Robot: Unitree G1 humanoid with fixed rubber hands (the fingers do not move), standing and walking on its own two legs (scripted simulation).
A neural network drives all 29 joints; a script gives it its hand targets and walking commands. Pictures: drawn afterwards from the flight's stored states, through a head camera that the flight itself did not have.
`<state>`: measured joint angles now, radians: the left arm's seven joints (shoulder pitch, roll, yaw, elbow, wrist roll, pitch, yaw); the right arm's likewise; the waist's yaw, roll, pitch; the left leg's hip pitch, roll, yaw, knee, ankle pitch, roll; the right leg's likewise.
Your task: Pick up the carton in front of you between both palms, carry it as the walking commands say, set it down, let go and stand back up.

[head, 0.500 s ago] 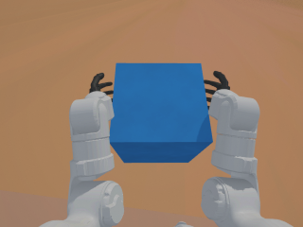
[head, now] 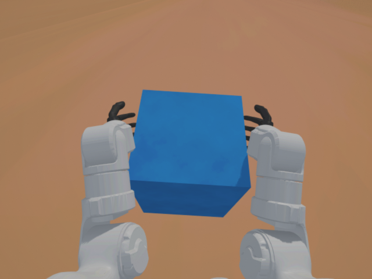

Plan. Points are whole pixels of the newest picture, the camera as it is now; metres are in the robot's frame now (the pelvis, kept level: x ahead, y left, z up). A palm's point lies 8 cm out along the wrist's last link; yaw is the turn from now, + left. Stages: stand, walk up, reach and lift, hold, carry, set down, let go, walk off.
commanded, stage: carry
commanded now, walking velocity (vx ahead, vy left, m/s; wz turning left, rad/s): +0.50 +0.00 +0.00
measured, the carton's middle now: (187, 160) +0.38 -0.03 +0.04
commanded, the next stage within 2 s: none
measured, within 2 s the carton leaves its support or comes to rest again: neither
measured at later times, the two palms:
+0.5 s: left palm (121, 61) +0.64 +0.13 +0.15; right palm (221, 54) +0.68 -0.15 +0.15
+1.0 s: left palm (130, 28) +0.93 +0.14 +0.13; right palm (208, 24) +0.92 -0.15 +0.14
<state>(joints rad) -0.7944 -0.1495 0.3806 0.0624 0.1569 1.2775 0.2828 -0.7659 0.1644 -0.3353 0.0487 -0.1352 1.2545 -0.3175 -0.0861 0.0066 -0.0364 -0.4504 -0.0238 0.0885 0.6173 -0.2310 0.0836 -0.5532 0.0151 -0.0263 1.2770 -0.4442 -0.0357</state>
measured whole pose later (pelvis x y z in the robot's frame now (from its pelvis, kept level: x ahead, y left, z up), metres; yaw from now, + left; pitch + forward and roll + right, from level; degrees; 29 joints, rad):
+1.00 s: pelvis +0.62 +0.01 +0.03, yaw -1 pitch +5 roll -2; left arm -0.30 -0.16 0.08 -0.31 0.13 1.20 0.26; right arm -0.32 0.17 -0.13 -0.30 -0.11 1.19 -0.24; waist -0.03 -0.01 -0.05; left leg -0.10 0.01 0.16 0.25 -0.23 0.06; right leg -0.61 -0.08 -0.10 0.68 -0.17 0.03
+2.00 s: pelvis +1.26 +0.02 +0.03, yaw +0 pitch +4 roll -1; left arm -0.15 -0.13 0.02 -0.41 0.10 1.25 0.24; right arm -0.16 0.14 -0.03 -0.39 -0.09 1.23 -0.22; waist -0.02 -0.01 -0.10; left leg -0.07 0.03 0.22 0.24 -0.24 0.02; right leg -0.61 -0.12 -0.12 0.65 -0.11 0.02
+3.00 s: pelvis +1.83 +0.02 +0.02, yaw +1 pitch +3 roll +0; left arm -0.18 -0.14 0.03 -0.40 0.11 1.24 0.23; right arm -0.18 0.14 -0.04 -0.41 -0.10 1.25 -0.23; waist -0.01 0.01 -0.10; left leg -0.26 0.05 0.21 0.47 -0.27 0.03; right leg -0.26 -0.06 -0.15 0.47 -0.26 0.01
